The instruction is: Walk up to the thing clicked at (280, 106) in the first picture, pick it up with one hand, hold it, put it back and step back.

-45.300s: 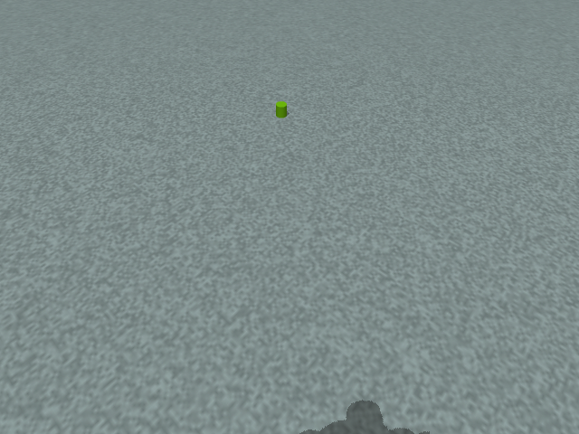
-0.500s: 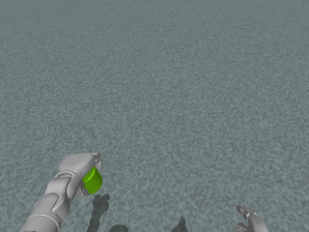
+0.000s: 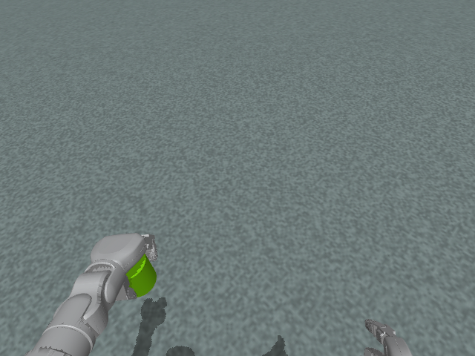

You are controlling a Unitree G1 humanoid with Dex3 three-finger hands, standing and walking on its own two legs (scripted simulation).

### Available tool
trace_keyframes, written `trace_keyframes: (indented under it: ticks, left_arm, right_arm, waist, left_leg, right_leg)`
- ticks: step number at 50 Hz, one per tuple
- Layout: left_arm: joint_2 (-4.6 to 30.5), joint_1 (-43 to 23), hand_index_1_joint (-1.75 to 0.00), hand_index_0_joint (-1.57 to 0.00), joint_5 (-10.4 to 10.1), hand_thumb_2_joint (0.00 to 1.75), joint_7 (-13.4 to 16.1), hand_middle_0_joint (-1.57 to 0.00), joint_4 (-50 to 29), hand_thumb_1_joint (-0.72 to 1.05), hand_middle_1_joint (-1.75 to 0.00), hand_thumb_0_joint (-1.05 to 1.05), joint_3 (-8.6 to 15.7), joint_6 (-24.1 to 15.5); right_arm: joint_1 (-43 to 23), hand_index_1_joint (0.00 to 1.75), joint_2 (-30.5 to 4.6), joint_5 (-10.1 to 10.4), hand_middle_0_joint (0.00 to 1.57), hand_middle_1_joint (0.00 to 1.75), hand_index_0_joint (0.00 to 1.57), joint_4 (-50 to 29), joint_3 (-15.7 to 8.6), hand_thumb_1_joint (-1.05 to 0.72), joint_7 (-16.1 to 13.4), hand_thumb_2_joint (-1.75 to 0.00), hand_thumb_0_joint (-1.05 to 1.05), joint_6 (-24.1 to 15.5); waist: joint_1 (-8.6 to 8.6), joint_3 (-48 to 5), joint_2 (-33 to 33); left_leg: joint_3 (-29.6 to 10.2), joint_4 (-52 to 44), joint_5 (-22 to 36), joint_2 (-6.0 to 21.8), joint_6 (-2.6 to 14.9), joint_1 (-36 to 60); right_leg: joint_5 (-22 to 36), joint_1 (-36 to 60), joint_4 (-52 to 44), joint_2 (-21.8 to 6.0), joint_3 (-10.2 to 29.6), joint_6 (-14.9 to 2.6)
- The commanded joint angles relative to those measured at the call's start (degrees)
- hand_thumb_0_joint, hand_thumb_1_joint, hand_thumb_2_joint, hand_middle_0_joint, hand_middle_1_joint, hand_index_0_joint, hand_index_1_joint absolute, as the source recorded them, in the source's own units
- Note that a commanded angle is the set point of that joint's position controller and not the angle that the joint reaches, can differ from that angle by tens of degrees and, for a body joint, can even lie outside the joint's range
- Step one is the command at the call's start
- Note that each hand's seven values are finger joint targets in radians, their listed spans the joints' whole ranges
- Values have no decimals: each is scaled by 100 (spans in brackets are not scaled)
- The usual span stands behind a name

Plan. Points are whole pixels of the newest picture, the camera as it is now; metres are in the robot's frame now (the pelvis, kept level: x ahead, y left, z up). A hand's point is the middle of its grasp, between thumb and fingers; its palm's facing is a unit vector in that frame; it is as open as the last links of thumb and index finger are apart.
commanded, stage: crouch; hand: left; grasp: from above
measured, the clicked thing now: (133, 272) +0.31 +0.22 -0.06
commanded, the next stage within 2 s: lower in 2.00 s
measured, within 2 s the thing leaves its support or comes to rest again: neither
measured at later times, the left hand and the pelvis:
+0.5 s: hand (157, 289) +0.34 +0.22 -0.25, palm faces -0.40 +0.05 -0.91, open 9.4 cm; pelvis -0.06 +0.00 -0.14, yaw +1 degrees
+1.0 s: hand (178, 304) +0.38 +0.21 -0.46, palm faces -0.45 -0.01 -0.89, open 9.4 cm; pelvis -0.07 +0.00 -0.31, yaw +1 degrees
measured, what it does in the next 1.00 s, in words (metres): lowers itself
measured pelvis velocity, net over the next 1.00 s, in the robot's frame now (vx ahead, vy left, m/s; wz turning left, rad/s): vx -0.07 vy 0.00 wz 0.01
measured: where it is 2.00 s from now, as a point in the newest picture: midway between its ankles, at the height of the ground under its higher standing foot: outside the picture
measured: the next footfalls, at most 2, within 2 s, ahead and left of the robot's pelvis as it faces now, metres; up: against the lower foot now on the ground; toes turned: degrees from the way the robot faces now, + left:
none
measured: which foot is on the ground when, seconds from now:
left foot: down 0.00-1.00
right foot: down 0.00-1.00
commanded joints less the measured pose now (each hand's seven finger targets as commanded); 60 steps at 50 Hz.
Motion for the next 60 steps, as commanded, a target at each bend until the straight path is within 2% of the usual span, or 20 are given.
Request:
trace_keyframes:
  ticks: [1,7,11,14,16,18,24,29,34,37,38,39,43,44,48,51,52,53,54,60]
  left_arm:
    - [960,-1618,-84,-79,167,82,408,-76,-605,39,-87,0,474,-73]
    - [965,-2444,-84,-79,483,77,1104,-75,448,39,-88,0,517,-273]
    - [725,-3179,-87,-75,760,77,1652,-71,949,33,-91,0,394,-410]
    - [932,-3575,-89,-75,996,76,2041,-69,1519,34,-95,0,536,-403]
    - [847,-4168,-89,-76,1035,74,2186,-69,1631,36,-96,0,487,-390]
    - [1054,-4411,-90,-78,1077,76,2308,-71,1921,39,-97,0,600,-296]
    - [1050,-4776,-88,-85,886,80,2343,-79,2568,48,-94,0,682,-84]
    - [1480,-5262,-84,-83,851,75,2305,-78,2625,44,-89,0,950,-9]
    - [1530,-5457,-81,-86,857,73,2223,-81,3028,48,-87,0,1044,-119]
    - [1489,-5534,-82,-84,912,72,2213,-78,3270,46,-88,0,1032,-258]
    - [1729,-5704,-80,-84,933,70,2237,-78,3060,45,-85,0,1143,-320]
    - [1803,-5625,-80,-85,1001,73,2244,-79,3219,46,-86,0,1169,-359]
    - [1814,-5868,-86,-90,1145,81,2345,-84,3202,53,-91,0,1234,-489]
    - [1975,-6004,-86,-88,1169,81,2401,-82,2972,51,-91,0,1317,-512]
    - [1875,-6195,-90,-88,1236,87,2499,-84,3055,52,-95,0,1321,-557]
    - [1912,-6374,-89,-88,1226,87,2566,-83,3029,51,-94,0,1367,-537]
    - [2077,-6473,-90,-88,1251,87,2585,-83,3051,51,-95,0,1416,-538]
    - [1936,-6251,-90,-89,1260,88,2585,-84,3383,52,-95,0,1369,-514]
    - [1917,-6531,-89,-89,1230,89,2594,-85,3169,53,-94,0,1330,-547]
    - [2113,-6590,-89,-90,1233,88,2593,-85,3749,54,-94,0,1381,-522]
  right_arm:
    - [-425,30,-722,-50,20,30,20,-768,-264,-89,-23,-90,0,-210]
    - [-154,30,-787,-194,20,30,20,-521,-319,-90,67,-90,0,-184]
    - [136,30,-811,-306,20,30,20,-416,-436,-91,160,-90,0,-270]
    - [355,30,-869,-372,20,30,20,-383,-493,-91,211,-90,0,-300]
    - [494,30,-921,-406,20,30,20,-360,-517,-91,237,-90,0,-330]
    - [600,30,-972,-426,20,30,20,-306,-542,-91,219,-90,0,-358]
    - [805,30,-1029,-529,20,30,20,-214,-590,-90,184,-90,0,-512]
    - [888,30,-1042,-580,20,30,20,-170,-582,-90,139,-90,0,-578]
    - [965,30,-1082,-638,20,30,20,-79,-544,-90,191,-90,0,-635]
    - [1023,30,-1067,-682,20,30,20,-48,-474,-90,263,-90,0,-691]
    - [1033,30,-1071,-678,20,30,20,-79,-476,-90,278,-90,0,-703]
    - [1019,30,-1088,-692,20,30,20,-84,-471,-90,301,-90,0,-712]
    - [1177,30,-1162,-787,20,30,20,24,-407,-90,426,-90,0,-779]
    - [1167,30,-1167,-794,20,30,20,24,-399,-90,450,-90,0,-783]
    - [1295,30,-1190,-899,20,30,20,111,-379,-91,584,-90,0,-810]
    - [1311,30,-1198,-944,20,30,20,142,-373,-91,655,-90,0,-810]
    - [1289,30,-1221,-950,20,30,20,149,-386,-91,660,-90,0,-801]
    - [1317,30,-1189,-975,20,30,20,144,-369,-91,692,-90,0,-799]
    - [1292,30,-1181,-982,20,30,20,153,-371,-91,702,-90,0,-783]
    - [1156,30,-1210,-1027,20,30,20,166,-336,-91,766,-90,0,-780]
  waist:
    - [-64,-981,-453]
    - [-303,-1085,-403]
    - [-492,-1866,-243]
    - [-542,-2382,-67]
    - [-672,-2723,73]
    - [-655,-3002,211]
    - [-803,-3832,260]
    - [-881,-4278,353]
    - [-1044,-4360,441]
    - [-1234,-4059,270]
    - [-1143,-4342,317]
    - [-1190,-4337,343]
    - [-1304,-4635,714]
    - [-1220,-4882,894]
    - [-1429,-4991,1115]
    - [-1402,-5232,1283]
    - [-1411,-5258,1260]
    - [-1472,-5021,1120]
    - [-1505,-5088,1128]
    - [-1586,-4779,1044]
  left_leg:
    - [30,-197,1285,-91,22,201]
    - [34,746,856,-106,-8,-801]
    - [29,2003,484,-131,-62,-1899]
    - [75,2914,206,-130,-45,-2904]
    - [-1,3256,-26,-107,-67,-3365]
    - [-64,3517,-330,-104,-69,-3672]
    - [-273,4466,-701,-86,-48,-4800]
    - [-307,5019,-1219,-103,-31,-5608]
    - [-431,5706,-1277,-108,-18,-6220]
    - [-419,6079,-1628,-144,39,-6938]
    - [-393,6173,-1665,-174,44,-6918]
    - [-368,6304,-1734,-181,50,-7042]
    - [-398,6776,-1255,-164,-2,-7054]
    - [-374,6859,-1129,-179,-15,-6980]
    - [-341,7280,-743,-164,-19,-6986]
    - [-273,7551,-470,-171,-14,-6975]
    - [-246,7653,-511,-170,13,-7081]
    - [-238,7738,-545,-168,20,-7227]
    - [-177,7825,-643,-182,58,-7442]
    - [-156,8154,-1020,-177,95,-7986]
  right_leg:
    - [914,190,-253,127,-217,-146]
    - [579,-863,569,115,-230,-148]
    - [307,-1912,1723,103,-180,-174]
    - [105,-2728,2535,96,-184,-195]
    - [-98,-3303,2998,117,-232,-212]
    - [-379,-3725,3322,128,-271,-235]
    - [-698,-4735,4411,136,-389,-278]
    - [-1160,-5332,5075,122,-426,-324]
    - [-1299,-6256,5833,107,-513,-353]
    - [-1593,-6673,6064,76,-536,-325]
    - [-1672,-6650,6153,87,-532,-343]
    - [-1744,-6778,6225,82,-528,-329]
    - [-1328,-7330,6722,29,-598,-331]
    - [-1242,-7346,6827,31,-605,-343]
    - [-947,-7592,7136,2,-655,-327]
    - [-700,-7652,7371,11,-655,-328]
    - [-705,-7674,7416,37,-666,-321]
    - [-715,-7688,7441,26,-667,-303]
    - [-674,-7559,7446,54,-651,-291]
    - [-967,-7891,7742,81,-689,-294]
